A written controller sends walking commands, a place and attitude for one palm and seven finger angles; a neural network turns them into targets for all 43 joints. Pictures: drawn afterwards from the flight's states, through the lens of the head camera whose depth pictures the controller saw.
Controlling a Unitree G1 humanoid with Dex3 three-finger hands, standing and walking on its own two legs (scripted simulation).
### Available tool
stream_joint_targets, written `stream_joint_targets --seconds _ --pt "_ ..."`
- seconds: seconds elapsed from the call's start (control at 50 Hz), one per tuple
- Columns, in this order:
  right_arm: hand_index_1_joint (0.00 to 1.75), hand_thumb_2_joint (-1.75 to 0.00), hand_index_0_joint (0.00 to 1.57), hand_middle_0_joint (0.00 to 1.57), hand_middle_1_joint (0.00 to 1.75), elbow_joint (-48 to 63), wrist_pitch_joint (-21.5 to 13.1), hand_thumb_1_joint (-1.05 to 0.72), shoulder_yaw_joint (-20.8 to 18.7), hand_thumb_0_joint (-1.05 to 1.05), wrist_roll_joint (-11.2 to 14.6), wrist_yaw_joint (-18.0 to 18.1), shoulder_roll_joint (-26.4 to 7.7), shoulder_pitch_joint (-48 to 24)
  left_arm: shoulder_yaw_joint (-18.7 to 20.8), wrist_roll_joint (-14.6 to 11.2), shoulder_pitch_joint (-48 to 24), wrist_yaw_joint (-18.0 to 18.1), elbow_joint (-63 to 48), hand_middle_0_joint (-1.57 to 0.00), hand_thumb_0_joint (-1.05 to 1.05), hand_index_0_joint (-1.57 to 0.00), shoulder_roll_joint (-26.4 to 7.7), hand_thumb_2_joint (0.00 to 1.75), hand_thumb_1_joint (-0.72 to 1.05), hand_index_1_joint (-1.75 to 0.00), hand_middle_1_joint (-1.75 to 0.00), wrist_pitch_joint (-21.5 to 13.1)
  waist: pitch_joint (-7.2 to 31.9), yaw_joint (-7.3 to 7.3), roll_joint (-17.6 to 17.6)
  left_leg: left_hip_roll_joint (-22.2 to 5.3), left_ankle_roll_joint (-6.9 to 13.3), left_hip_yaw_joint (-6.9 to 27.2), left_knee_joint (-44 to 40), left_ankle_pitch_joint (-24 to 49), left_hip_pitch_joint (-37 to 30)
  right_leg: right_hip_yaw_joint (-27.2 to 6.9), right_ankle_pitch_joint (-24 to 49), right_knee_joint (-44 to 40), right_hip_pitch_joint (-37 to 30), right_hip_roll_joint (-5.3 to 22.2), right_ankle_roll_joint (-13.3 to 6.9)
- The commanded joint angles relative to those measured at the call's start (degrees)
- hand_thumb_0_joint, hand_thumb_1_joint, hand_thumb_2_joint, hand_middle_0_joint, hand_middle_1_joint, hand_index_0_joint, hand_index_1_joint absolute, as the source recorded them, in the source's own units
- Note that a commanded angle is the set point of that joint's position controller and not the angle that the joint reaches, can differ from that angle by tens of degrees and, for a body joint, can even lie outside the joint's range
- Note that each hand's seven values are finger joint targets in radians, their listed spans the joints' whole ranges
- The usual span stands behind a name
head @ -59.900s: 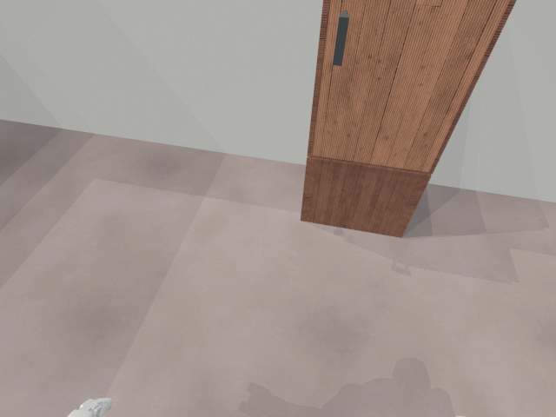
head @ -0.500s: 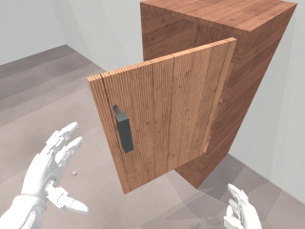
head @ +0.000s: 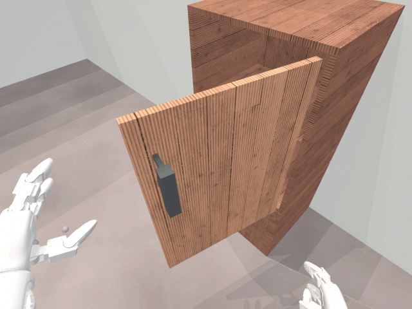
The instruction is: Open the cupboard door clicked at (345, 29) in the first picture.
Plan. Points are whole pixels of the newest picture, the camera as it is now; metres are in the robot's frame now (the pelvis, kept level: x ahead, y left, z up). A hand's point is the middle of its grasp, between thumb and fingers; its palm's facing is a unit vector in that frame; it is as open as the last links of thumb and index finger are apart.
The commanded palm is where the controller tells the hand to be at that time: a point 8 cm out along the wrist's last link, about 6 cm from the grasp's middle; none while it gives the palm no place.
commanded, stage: draw the hand back to the body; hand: left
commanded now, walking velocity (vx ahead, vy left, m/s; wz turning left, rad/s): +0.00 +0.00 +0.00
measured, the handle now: (165, 185) +0.31 +0.13 +0.09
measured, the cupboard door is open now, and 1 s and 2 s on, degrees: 74 74 74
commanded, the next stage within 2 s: step back with the hand held close in 0.60 s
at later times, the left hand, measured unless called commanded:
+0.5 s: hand (60, 229) +0.18 +0.25 +0.14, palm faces +0.43 -0.81 -0.40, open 7.5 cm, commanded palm +0.14 +0.29 +0.16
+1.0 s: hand (61, 233) +0.18 +0.25 +0.14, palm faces +0.31 -0.81 -0.50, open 7.4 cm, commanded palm +0.12 +0.29 +0.17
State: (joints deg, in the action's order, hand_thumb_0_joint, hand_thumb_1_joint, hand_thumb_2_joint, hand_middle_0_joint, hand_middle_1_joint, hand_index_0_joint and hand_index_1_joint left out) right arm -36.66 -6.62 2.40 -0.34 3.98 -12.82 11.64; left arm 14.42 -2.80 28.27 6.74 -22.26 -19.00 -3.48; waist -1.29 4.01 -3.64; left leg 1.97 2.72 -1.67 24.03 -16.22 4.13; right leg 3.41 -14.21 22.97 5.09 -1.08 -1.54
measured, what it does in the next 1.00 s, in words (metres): stands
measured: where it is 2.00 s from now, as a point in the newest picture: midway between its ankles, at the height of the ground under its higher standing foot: outside the picture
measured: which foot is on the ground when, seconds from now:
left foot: down 0.00-1.00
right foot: down 0.00-1.00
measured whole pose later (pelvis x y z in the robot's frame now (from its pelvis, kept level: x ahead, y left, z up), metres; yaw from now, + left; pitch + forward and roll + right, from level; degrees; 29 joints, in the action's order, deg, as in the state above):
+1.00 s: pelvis -0.03 +0.00 +0.00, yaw -2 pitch +0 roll -1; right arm -33.2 -1.0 -0.9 1.0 4.3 -14.4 10.0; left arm 19.7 -2.4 31.4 6.4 -24.3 -22.2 -7.7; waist -2.0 0.7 -2.8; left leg 0.8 2.6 -3.5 26.1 -14.2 12.0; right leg 1.8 -10.6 23.3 12.8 -2.1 -1.7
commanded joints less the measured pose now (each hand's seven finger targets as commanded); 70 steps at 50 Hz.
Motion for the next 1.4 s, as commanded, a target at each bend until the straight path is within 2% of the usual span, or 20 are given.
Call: stream_joint_targets --seconds 0.0,0.2,0.3,0.38,0.5,0.68,0.7,0.72,0.74,0.76,0.82,0.88,0.94,0.98,1.04,1.14,1.24,1.3,1.34,1.38 --pt "0.30 -0.90 0.20 0.20 0.30 9.31 -1.96 -0.90 -2.93 0.00 0.21 0.18 -6.34 -7.73 7.70 -0.09 -3.89 0.94 -11.56 -0.19 0.00 -0.19 -9.39 0.75 0.55 -0.30 -0.30 -4.00 5.12 0.08 -0.81 -3.98 -2.43 3.22 -3.17 22.75 0.70 -3.11 15.55 -2.73 -3.39 1.77 -0.38" --pt "0.30 -0.90 0.20 0.20 0.30 9.00 -0.96 -0.90 -3.31 0.00 0.44 0.21 -6.26 -8.01 11.47 -0.65 -6.69 1.21 -11.40 -0.20 0.00 -0.20 -11.91 0.90 0.90 -0.30 -0.30 -4.48 4.54 -0.03 -0.37 -3.80 -2.09 2.83 -3.38 21.38 -0.02 -3.41 15.58 -3.91 -3.16 1.73 -0.30" --pt "0.30 -0.90 0.20 0.20 0.30 8.92 -0.41 -0.90 -3.48 0.00 0.47 -0.08 -6.37 -8.12 9.20 -0.79 -5.35 0.72 -8.84 -0.20 0.00 -0.20 -9.58 0.90 0.90 -0.30 -0.30 -4.20 2.95 -0.27 -0.11 -3.74 -1.63 2.35 -3.58 19.97 -0.02 -3.62 15.26 -4.67 -2.34 1.83 -0.14" --pt "0.30 -0.90 0.20 0.20 0.30 8.96 -0.34 -0.90 -3.65 0.00 0.40 0.17 -6.63 -8.51 10.50 -0.70 -6.87 0.88 -9.57 -0.20 0.00 -0.20 -11.68 0.90 0.90 -0.30 -0.30 -4.47 3.92 -0.01 0.87 -3.54 -1.29 2.27 -3.62 17.56 -0.05 -3.99 13.86 -5.20 -2.75 1.85 -0.14" --pt "0.30 -0.90 0.20 0.20 0.30 8.95 -1.08 -0.90 -3.24 0.00 0.37 0.29 -6.00 -8.82 10.56 -0.54 -7.36 1.20 -11.84 -0.20 0.00 -0.20 -11.74 0.90 0.90 -0.30 -0.30 -4.85 4.00 0.04 -2.02 -3.26 -1.56 2.57 -3.76 17.84 -0.25 -4.05 13.88 -5.38 -2.89 1.81 -0.27" --pt "0.30 -0.90 0.20 0.20 0.30 8.41 -1.16 -0.90 -3.61 0.00 0.60 0.22 -6.15 -8.83 10.19 -0.69 -6.32 0.83 -7.73 -0.20 0.00 -0.20 -10.97 0.90 0.90 -0.30 -0.30 -5.27 1.94 -0.08 1.42 -3.40 -1.07 2.29 -4.38 12.87 0.16 -4.40 8.69 -7.10 -1.19 1.73 -0.06" --pt "0.30 -0.90 0.20 0.20 0.30 9.22 -1.75 -0.90 -3.45 0.00 0.60 0.25 -6.32 -9.60 10.72 -0.77 -13.63 1.09 -15.45 -0.20 0.00 -0.20 -13.01 0.90 0.90 -0.30 -0.30 -6.24 5.02 -0.28 -1.34 -3.11 -0.93 2.49 -4.14 12.82 -0.77 -4.94 9.30 -6.85 -2.22 2.08 0.02" --pt "0.30 -0.90 0.20 0.20 0.30 10.55 -1.04 -0.90 -3.43 0.00 1.48 0.43 -7.05 -7.78 19.06 -0.58 -15.96 1.68 -15.57 -0.20 0.00 -0.20 -20.75 0.90 0.90 -0.30 -0.30 -8.51 -0.72 -2.61 1.52 -4.11 0.13 4.23 -2.15 8.22 3.52 -11.76 11.41 -9.63 5.16 4.89 -0.26" --pt "0.30 -0.90 0.20 0.20 0.30 9.37 -0.26 -0.90 -3.72 0.00 1.01 0.36 -6.43 -7.34 14.90 -0.43 -9.10 0.86 -10.41 -0.20 0.00 -0.20 -15.08 0.90 0.90 -0.30 -0.30 -8.65 0.04 -2.96 4.16 -3.85 0.22 4.42 -0.22 7.45 3.04 -12.29 11.29 -9.98 6.16 6.65 -0.53" --pt "0.30 -0.90 0.20 0.20 0.30 9.81 0.45 -0.90 -3.94 0.00 0.96 0.13 -6.37 -7.36 13.30 -0.13 -5.13 0.64 -8.69 -0.20 0.00 -0.20 -13.44 0.90 0.90 -0.30 -0.30 -8.04 0.27 -2.90 5.85 -3.77 0.28 4.12 0.89 7.73 2.34 -12.85 11.48 -10.32 7.47 7.31 -0.43" --pt "0.30 -0.90 0.20 0.20 0.30 10.44 1.56 -0.90 -4.45 0.00 0.96 0.06 -6.83 -6.52 11.60 0.20 -1.65 0.57 -9.62 -0.20 0.00 -0.20 -11.65 0.90 0.90 -0.30 -0.30 -8.23 4.35 -3.30 3.38 -4.54 -0.20 3.41 1.78 10.77 3.00 -11.43 15.84 -7.58 6.18 8.47 -0.51" --pt "0.30 -0.90 0.20 0.20 0.30 11.21 2.46 -0.90 -5.04 0.00 1.25 0.37 -7.35 -6.52 12.89 0.21 0.75 1.15 -11.48 -0.20 0.00 -0.20 -13.10 0.90 0.90 -0.30 -0.30 -8.22 8.06 -3.30 0.88 -5.74 -0.46 3.74 1.33 15.41 3.49 -10.26 21.44 -3.92 4.23 8.42 -0.37" --pt "0.30 -0.90 0.20 0.20 0.30 12.84 3.30 -0.90 -5.46 0.00 1.51 0.66 -7.16 -6.44 15.36 0.14 2.47 1.77 -15.23 -0.20 0.00 -0.20 -15.16 0.90 0.90 -0.30 -0.30 -8.36 11.60 -3.12 3.22 -7.08 -0.54 4.81 0.94 21.47 5.21 -9.00 25.88 0.55 1.55 6.98 0.25" --pt "0.30 -0.90 0.20 0.20 0.30 13.24 3.69 -0.90 -5.66 0.00 1.49 1.11 -6.99 -6.90 17.65 0.08 2.99 2.26 -17.26 -0.20 0.00 -0.20 -17.34 0.90 0.90 -0.30 -0.30 -8.55 13.12 -2.92 1.90 -7.49 -0.59 5.22 1.12 24.98 5.95 -8.58 29.38 3.04 0.48 6.85 0.24" --pt "0.30 -0.90 0.20 0.20 0.30 14.50 3.91 -0.90 -5.69 0.00 1.50 1.30 -6.93 -6.75 17.61 0.17 4.91 2.47 -19.00 -0.20 0.00 -0.20 -16.52 0.90 0.90 -0.30 -0.30 -8.65 13.02 -2.70 -0.34 -8.77 -0.39 6.71 -0.13 25.11 9.06 -8.17 26.03 6.33 0.42 5.31 0.60" --pt "0.30 -0.90 0.20 0.20 0.30 14.69 3.21 -0.90 -5.85 0.00 1.03 1.15 -7.72 -5.97 17.13 0.77 5.44 2.50 -18.29 -0.20 0.00 -0.20 -14.75 0.90 0.90 -0.30 -0.30 -8.92 8.16 -2.61 -4.96 -12.65 1.60 9.32 -5.75 15.28 19.07 -6.44 9.09 13.13 0.73 2.59 1.58" --pt "0.30 -0.90 0.20 0.20 0.30 14.22 1.97 -0.90 -5.93 0.00 0.96 1.03 -8.37 -5.13 16.35 2.29 1.09 2.57 -14.83 -0.20 0.00 -0.20 -13.14 0.90 0.90 -0.30 -0.30 -9.56 0.95 -3.44 -3.05 -14.93 4.47 11.77 -9.48 -10.52 34.71 -6.87 3.53 17.47 -2.46 1.99 1.85" --pt "0.30 -0.90 0.20 0.20 0.30 14.03 1.76 -0.90 -6.05 0.00 1.22 1.07 -7.83 -4.14 16.07 2.38 -1.10 2.51 -14.71 -0.20 0.00 -0.20 -14.00 0.90 0.90 -0.30 -0.30 -10.04 1.27 -4.46 7.18 -8.73 2.63 9.18 -0.88 -13.00 29.70 -14.05 6.77 7.51 4.51 5.98 -0.17" --pt "0.30 -0.90 0.20 0.20 0.30 13.40 1.66 -0.90 -6.25 0.00 1.10 0.60 -7.28 -3.19 15.51 1.88 -1.75 2.61 -16.65 -0.20 0.00 -0.20 -14.32 0.90 0.90 -0.30 -0.30 -10.20 3.60 -4.80 12.52 -3.89 0.33 6.01 11.46 -11.47 19.11 -21.93 -5.66 -3.69 16.54 12.31 -3.62" --pt "0.30 -0.90 0.20 0.20 0.30 11.79 1.62 -0.90 -6.03 0.00 1.08 0.25 -6.57 -2.94 15.52 1.58 -3.01 3.26 -20.09 -0.20 0.00 -0.20 -15.42 0.90 0.90 -0.30 -0.30 -10.79 5.45 -4.73 13.90 -1.72 -1.34 4.05 25.51 -8.09 9.44 -24.12 -9.82 -8.82 26.05 17.99 -6.92"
